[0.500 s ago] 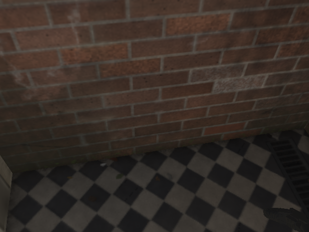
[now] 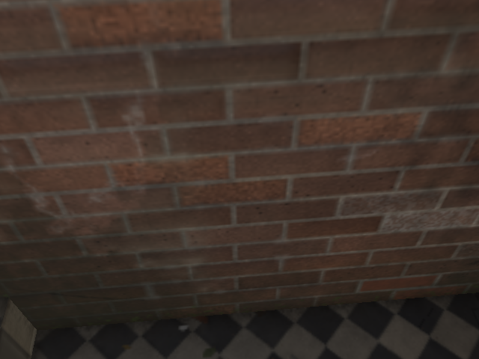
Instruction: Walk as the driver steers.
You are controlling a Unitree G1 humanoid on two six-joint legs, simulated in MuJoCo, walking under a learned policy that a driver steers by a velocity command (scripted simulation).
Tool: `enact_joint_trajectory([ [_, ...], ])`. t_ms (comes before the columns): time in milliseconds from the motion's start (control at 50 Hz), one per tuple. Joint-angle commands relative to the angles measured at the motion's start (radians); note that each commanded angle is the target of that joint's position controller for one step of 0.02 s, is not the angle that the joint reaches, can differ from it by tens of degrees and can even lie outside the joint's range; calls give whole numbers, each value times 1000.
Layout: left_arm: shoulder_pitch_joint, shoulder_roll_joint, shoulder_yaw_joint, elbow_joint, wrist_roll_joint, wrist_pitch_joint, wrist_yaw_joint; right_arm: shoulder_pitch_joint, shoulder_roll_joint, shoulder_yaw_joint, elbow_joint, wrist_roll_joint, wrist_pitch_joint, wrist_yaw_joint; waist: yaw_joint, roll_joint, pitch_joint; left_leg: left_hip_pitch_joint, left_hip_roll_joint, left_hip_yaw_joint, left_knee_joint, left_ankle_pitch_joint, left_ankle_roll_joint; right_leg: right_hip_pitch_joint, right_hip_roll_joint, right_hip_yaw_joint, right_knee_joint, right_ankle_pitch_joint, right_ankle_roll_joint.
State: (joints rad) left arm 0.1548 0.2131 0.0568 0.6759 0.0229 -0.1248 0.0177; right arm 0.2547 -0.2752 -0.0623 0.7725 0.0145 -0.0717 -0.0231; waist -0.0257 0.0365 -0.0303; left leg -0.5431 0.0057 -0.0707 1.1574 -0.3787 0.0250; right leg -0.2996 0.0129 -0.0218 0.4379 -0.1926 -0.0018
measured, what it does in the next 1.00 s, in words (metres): walks ahead, turning left: left foot, then right foot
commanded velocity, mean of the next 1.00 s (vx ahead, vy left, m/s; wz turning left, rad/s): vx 0.14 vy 0.00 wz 0.57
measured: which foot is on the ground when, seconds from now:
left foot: up 0.00-0.24, down 0.26-0.76, up 0.78-1.00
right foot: down 0.00-0.28, up 0.30-0.74, down 0.76-1.00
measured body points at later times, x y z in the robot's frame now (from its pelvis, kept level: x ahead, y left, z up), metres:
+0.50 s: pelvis +0.12 +0.07 -0.01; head +0.16 +0.10 +0.44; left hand +0.22 +0.37 -0.10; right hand +0.36 -0.15 -0.08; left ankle +0.18 +0.16 -0.74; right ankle +0.20 -0.09 -0.65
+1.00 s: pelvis +0.10 +0.01 +0.00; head +0.14 +0.01 +0.45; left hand +0.07 +0.32 -0.08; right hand +0.42 -0.13 -0.08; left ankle -0.01 +0.12 -0.64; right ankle +0.17 -0.07 -0.74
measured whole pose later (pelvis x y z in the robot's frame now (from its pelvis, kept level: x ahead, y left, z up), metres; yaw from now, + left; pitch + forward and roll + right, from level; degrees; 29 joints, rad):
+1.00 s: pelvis +0.10 +0.01 +0.00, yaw +36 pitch +2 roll +0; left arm 0.17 0.24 0.04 0.65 0.03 0.00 0.07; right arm 0.16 -0.34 -0.13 0.55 0.02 0.06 -0.03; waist 0.00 0.04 0.02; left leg -0.56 0.00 -0.08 1.20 -0.36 -0.13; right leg -0.29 -0.02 -0.06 0.49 -0.24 -0.03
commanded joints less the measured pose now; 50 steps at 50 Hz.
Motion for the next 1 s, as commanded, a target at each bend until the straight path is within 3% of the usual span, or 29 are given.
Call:
enact_joint_trajectory([
  [20, 22, 104, 36, -10, 4, -5, -6, -52, -39, -6, -106, -3, -2, 4, 10, -117, -27, -258, 96, -55, 59, 63, -14, 226, -299, 203, -189, 488, -167],
  [120, -9, 170, 58, 33, -18, -4, 5, -161, -14, 14, -170, -9, 5, 29, 12, -112, -26, -111, 116, 2, -250, 282, -28, 118, -238, -1, -241, 406, -123],
  [140, -69, 168, 54, 21, -9, -10, 29, -237, -29, 5, -196, -18, -6, 8, 0, -104, -26, -3, 77, 44, -370, 326, -31, 41, -209, -68, -177, 581, -104],
  [180, -46, 187, 53, 28, -20, -10, 22, -138, -76, -17, -151, -17, -12, 17, -9, -153, -142, 112, 41, 67, -388, 368, -29, 117, -212, -88, -93, 681, -92],
  [220, -39, 208, 55, 33, -43, 4, 20, -88, -95, -28, -142, -2, -15, 37, -35, -157, -158, 191, 13, 101, -453, 330, 3, 123, -228, -92, 18, 624, -78],
  [240, -23, 210, 54, 41, -49, 13, 27, -56, -99, -33, -127, -10, -14, 46, -48, -128, -154, 242, -36, 148, -531, 311, 29, 122, -208, -116, 121, 631, -59],
  [260, 0, 185, 45, 39, -45, 20, 30, 27, -134, -50, -109, -16, -16, 42, -76, -88, -148, 349, -80, 168, -630, 348, 64, 60, -159, -151, 326, 567, -23],
  [280, 75, 122, 21, 8, 6, 16, 38, 83, -272, -84, -102, -27, -19, 36, -43, 181, -139, 604, 140, -147, -613, 838, 164, -316, -77, -177, 720, -72, 62],
  [300, 158, 88, -6, -15, 26, 3, 23, 54, -339, -83, -134, -44, -8, 39, 17, 354, -306, 731, 355, -527, -704, 980, 431, -547, 51, -26, 1028, -486, 101],
  [320, 114, 175, 13, -3, -14, -2, 12, 21, -266, -68, -178, -49, 11, 38, -35, 157, -360, 652, 324, -516, -748, 727, 408, -532, -11, 108, 1055, -407, 77],
  [340, 76, 192, 19, -26, -29, 0, 14, -75, -202, -52, -188, -28, 26, 26, 8, 75, -265, 520, 273, -438, -758, 529, 336, -539, -54, 110, 992, -330, 54],
  [360, 23, 185, 17, -26, -10, 19, 44, -200, -172, -39, -219, -21, 38, 9, 49, 44, -159, 315, 239, -325, -768, 679, 275, -443, -75, 87, 907, -312, 61],
  [380, 29, 190, 19, -21, 1, 44, 64, -209, -178, -39, -223, -30, 35, 4, 43, 35, -115, 256, 265, -339, -747, 945, 256, -418, -53, 88, 872, -314, 80],
  [400, 58, 189, 23, -23, 15, 49, 68, -171, -189, -46, -216, -33, 36, -7, 48, 29, -175, 232, 244, -308, -736, 1021, 246, -343, -47, 95, 855, -288, 75],
  [460, 58, 152, 14, -44, 10, 57, 71, -193, -201, -51, -234, -31, 54, -27, 66, 28, -259, 235, 193, -277, -733, 864, 229, -318, -7, 108, 785, -160, 76],
  [500, 3, 123, 6, -79, 3, 63, 64, -196, -183, -48, -249, -15, 73, -39, 60, 46, -226, 206, 162, -279, -766, 697, 210, -312, 14, 106, 721, -138, 78],
  [620, -56, 110, 3, -101, -23, 60, 56, -190, -151, -56, -276, -6, 101, -31, 27, 116, -146, 266, 106, -366, -805, 298, 161, -241, 39, 103, 442, -183, 54],
  [680, -58, 118, 8, -98, -34, 56, 47, -179, -150, -66, -291, -6, 117, -24, 2, 176, -133, 314, 101, -437, -825, 203, 148, -152, 53, 104, 281, -226, 25],
  [720, -16, 134, 21, -80, -39, 57, 44, -202, -149, -70, -309, 8, 120, -18, 26, 169, -119, 305, 79, -471, -804, 151, 127, -60, 56, 98, 108, -179, -7],
  [740, 20, 147, 30, -67, -30, 55, 42, -213, -137, -70, -317, 20, 120, -21, 51, 126, -115, 226, 49, -456, -763, 65, 90, 56, 30, 110, 0, -91, -33],
  [760, 32, 200, 43, -69, -2, 65, 42, -179, -100, -62, -317, 29, 121, -25, 36, -46, -121, 71, -17, -375, -583, -157, 20, 196, -133, 241, -52, -17, -96],
  [780, 26, 271, 54, -63, 40, 85, 40, -225, -134, -75, -371, 31, 110, -22, 26, -373, -66, -154, -168, -118, -266, -258, -49, 168, -362, 502, -136, 172, -262],
  [800, 3, 233, 49, -82, 60, 82, 34, -226, -255, -113, -365, 4, 90, -16, 34, -307, -35, -138, -101, -130, 1, -222, -104, 23, -454, 529, -165, 292, -338],
  [820, -71, 190, 38, -102, 39, 82, 45, -176, -265, -121, -340, 2, 94, -6, -5, -213, -28, -100, -72, -114, 115, -145, -115, -2, -383, 402, -124, 332, -291],
  [840, -130, 155, 26, -121, 16, 85, 51, -118, -226, -113, -304, -4, 106, -7, -24, -148, -25, -82, -64, -87, 186, -80, -124, -4, -299, 289, -90, 346, -226],
  [860, -138, 147, 20, -126, 3, 88, 56, -87, -195, -104, -289, -13, 116, -12, -17, -115, -28, -88, -67, -69, 265, -29, -133, 8, -264, 239, -67, 377, -208],
  [900, -85, 153, 14, -115, -5, 96, 64, -104, -140, -87, -295, -2, 122, -12, 6, -89, -21, -96, -57, -13, 285, 37, -148, 28, -220, 150, -62, 400, -213],
  [960, 11, 174, 25, -88, 12, 118, 62, -222, -89, -60, -339, 4, 110, -10, 68, -164, -27, -153, -19, 42, 50, 39, -167, 200, -208, 114, -60, 371, -219],
  [1000, 39, 183, 29, -84, -1, 124, 46, -237, -57, -42, -342, 14, 108, 4, 93, -185, -78, -115, 9, 42, -97, -25, -158, 272, -239, 121, -42, 403, -230],
])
